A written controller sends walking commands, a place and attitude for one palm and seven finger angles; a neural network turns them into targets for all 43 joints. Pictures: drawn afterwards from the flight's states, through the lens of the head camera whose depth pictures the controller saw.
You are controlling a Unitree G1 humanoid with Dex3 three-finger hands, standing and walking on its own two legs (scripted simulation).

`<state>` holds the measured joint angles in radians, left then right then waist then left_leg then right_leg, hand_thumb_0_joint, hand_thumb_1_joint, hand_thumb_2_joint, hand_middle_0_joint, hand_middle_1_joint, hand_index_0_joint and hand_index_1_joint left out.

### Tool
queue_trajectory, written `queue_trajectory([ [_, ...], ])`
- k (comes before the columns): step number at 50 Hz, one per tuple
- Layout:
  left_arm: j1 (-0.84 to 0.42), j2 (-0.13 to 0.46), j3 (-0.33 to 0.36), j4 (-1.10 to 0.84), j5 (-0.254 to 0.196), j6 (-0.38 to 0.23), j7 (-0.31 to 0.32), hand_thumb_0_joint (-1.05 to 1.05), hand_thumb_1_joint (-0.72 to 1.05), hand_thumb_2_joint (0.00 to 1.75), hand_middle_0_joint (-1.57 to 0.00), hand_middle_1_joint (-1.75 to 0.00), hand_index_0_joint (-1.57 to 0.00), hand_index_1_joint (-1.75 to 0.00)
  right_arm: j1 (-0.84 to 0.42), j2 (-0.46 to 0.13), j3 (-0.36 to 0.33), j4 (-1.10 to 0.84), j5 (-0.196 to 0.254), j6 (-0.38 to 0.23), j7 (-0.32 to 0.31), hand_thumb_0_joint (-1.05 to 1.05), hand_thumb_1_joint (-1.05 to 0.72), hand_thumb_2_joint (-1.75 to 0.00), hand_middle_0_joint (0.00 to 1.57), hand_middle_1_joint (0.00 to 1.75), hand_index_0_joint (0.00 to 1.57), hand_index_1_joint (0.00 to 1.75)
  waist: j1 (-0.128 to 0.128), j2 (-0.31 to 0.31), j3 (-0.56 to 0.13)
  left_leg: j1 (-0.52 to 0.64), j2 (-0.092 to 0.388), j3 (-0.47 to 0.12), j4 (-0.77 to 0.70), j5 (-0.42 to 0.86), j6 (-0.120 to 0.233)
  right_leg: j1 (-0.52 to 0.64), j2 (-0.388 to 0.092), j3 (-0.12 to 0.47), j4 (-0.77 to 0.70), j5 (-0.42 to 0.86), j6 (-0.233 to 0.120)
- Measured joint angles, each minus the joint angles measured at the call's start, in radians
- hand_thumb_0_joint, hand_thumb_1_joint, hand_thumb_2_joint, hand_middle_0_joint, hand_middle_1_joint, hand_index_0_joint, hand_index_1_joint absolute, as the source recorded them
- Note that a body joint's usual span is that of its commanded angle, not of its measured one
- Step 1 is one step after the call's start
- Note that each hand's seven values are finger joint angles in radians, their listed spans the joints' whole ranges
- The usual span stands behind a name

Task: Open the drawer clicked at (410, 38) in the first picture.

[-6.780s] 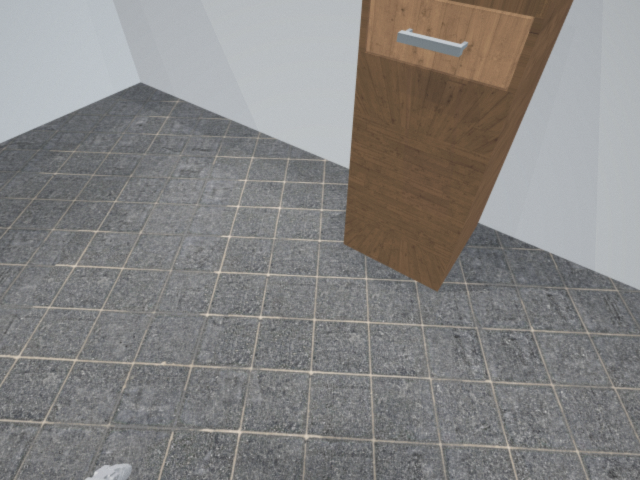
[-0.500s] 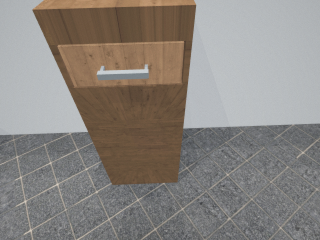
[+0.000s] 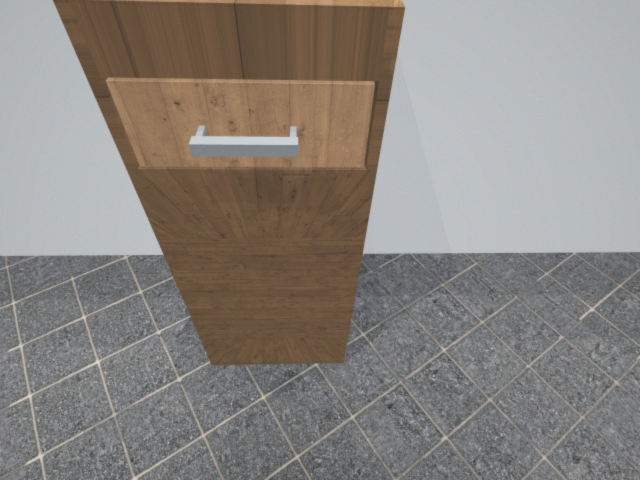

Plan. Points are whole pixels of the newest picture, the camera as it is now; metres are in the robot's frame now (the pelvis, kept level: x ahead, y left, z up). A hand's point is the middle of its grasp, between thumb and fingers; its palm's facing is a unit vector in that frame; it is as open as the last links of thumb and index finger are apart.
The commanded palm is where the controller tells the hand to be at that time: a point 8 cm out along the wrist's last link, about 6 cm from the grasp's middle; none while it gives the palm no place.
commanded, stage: shuffle to correct the standing spot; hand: left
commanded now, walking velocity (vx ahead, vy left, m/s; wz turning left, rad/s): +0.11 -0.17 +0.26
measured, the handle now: (246, 139) +0.56 +0.15 +0.13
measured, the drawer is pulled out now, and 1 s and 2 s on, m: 0.00 0.00 0.00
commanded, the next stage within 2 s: come to a stop and stand still in 0.52 s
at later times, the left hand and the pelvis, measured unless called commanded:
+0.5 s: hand out of the picture -0.04 +0.09 -0.19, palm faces +0.12 -0.99 -0.11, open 7.4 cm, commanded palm none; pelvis +0.07 -0.04 -0.02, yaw +3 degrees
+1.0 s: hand out of the picture +0.13 +0.05 -0.16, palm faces +0.12 -0.96 -0.26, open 7.3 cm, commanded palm none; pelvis +0.08 -0.14 +0.00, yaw +5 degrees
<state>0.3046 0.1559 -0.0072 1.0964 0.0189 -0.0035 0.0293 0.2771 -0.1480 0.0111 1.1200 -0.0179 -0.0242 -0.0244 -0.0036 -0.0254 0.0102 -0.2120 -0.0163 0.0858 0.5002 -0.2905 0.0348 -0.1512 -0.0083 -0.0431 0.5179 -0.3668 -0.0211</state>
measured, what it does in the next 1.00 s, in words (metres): steps to the right: left foot, then right foot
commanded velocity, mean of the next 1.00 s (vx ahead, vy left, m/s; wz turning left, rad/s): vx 0.02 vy -0.02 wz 0.05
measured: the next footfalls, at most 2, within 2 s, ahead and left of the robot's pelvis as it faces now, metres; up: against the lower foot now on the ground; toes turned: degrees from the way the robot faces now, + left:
left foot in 0.46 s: +0.12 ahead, +0.06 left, +0.00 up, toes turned +12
right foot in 0.82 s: +0.17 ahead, -0.26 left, +0.00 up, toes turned +0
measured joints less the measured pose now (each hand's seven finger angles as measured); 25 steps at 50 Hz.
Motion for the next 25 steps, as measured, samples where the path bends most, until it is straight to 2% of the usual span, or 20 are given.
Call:
queue_trajectory([
  [5, 0.024, 0.002, 0.01, -0.004, 0.012, 0.012, -0.012, 0.01, 0.91, 0.89, -0.2, -0.3, -0.2, -0.3, 0.018, 0.01, -0.014, -0.013, -0.004, 0.006, -0.003, 0.0, -0.91, -0.9, 0.2, 0.3, 0.2, 0.29, -0.001, -0.011, -0.009, -0.026, -0.003, -0.01, 0.035, -0.026, -0.007, -0.032, -0.004, -0.011, 0.056, -0.043, -0.011],
  [10, 0.042, -0.006, 0.022, -0.016, 0.014, 0.004, -0.016, 0.01, 0.91, 0.89, -0.2, -0.3, -0.2, -0.3, 0.039, 0.002, -0.026, -0.018, -0.004, 0.01, -0.009, 0.0, -0.91, -0.9, 0.2, 0.3, 0.2, 0.29, -0.002, 0.024, -0.011, -0.065, 0.025, -0.049, 0.097, -0.061, -0.024, -0.027, 0.026, -0.049, 0.049, -0.062, -0.037],
  [13, 0.062, -0.003, 0.03, -0.028, 0.016, -0.014, -0.007, 0.0, 0.91, 0.89, -0.2, -0.3, -0.2, -0.3, 0.041, 0.005, -0.03, -0.013, -0.003, 0.023, -0.009, 0.0, -0.91, -0.9, 0.2, 0.3, 0.2, 0.29, 0.008, 0.016, -0.009, -0.14, 0.036, -0.037, 0.299, -0.186, -0.004, -0.002, 0.035, -0.08, 0.03, -0.072, -0.058],
  [16, 0.088, -0.008, 0.029, -0.023, 0.019, -0.025, 0.004, 0.0, 0.91, 0.89, -0.2, -0.3, -0.2, -0.3, 0.01, 0.006, -0.035, -0.017, -0.004, 0.031, -0.004, 0.0, -0.91, -0.9, 0.2, 0.3, 0.2, 0.29, 0.027, 0.001, 0.006, -0.213, 0.042, -0.015, 0.467, -0.231, 0.0, 0.036, 0.043, -0.095, -0.009, -0.068, -0.071],
  [19, 0.118, -0.02, 0.024, -0.007, 0.021, -0.019, 0.009, 0.0, 0.91, 0.89, -0.2, -0.3, -0.2, -0.3, -0.042, 0.002, -0.041, -0.039, -0.003, 0.031, -0.003, 0.01, -0.91, -0.9, 0.2, 0.3, 0.2, 0.29, 0.036, -0.009, 0.022, -0.238, 0.049, 0.019, 0.419, -0.197, 0.0, 0.063, 0.053, -0.098, -0.035, -0.069, -0.071],
  [22, 0.147, -0.029, 0.018, 0.013, 0.015, -0.003, 0.002, 0.0, 0.91, 0.89, -0.2, -0.3, -0.2, -0.3, -0.09, 0.003, -0.039, -0.073, -0.002, 0.011, -0.006, 0.01, -0.92, -0.9, 0.2, 0.3, 0.19, 0.29, 0.031, -0.021, 0.036, -0.19, 0.044, 0.053, 0.217, -0.038, 0.005, 0.063, 0.061, -0.098, 0.015, -0.103, -0.07],
  [23, 0.159, -0.033, 0.017, 0.019, 0.01, 0.004, -0.001, 0.0, 0.91, 0.89, -0.2, -0.3, -0.2, -0.3, -0.1, 0.003, -0.037, -0.084, -0.004, -0.001, -0.009, 0.01, -0.92, -0.9, 0.2, 0.3, 0.19, 0.29, 0.027, -0.02, 0.037, -0.162, 0.049, 0.057, 0.168, 0.0, 0.017, 0.037, 0.065, -0.097, 0.089, -0.121, -0.065],
  [25, 0.156, -0.031, 0.018, 0.03, 0.003, 0.024, -0.007, 0.01, 0.91, 0.89, -0.2, -0.3, -0.2, -0.3, -0.112, 0.015, -0.032, -0.1, -0.005, -0.016, -0.016, 0.0, -0.92, -0.9, 0.2, 0.3, 0.19, 0.29, 0.019, -0.041, 0.036, -0.155, 0.051, 0.072, 0.196, -0.044, 0.023, -0.07, 0.054, -0.061, 0.359, -0.162, -0.032],
])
